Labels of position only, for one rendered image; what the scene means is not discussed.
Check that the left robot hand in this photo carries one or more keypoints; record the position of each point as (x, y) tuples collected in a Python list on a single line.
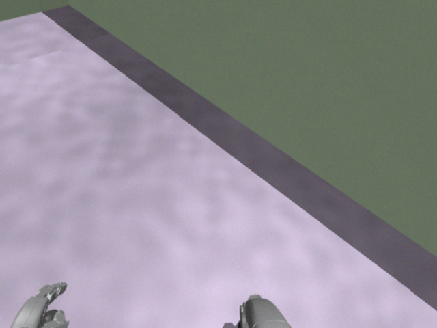
[(34, 314)]

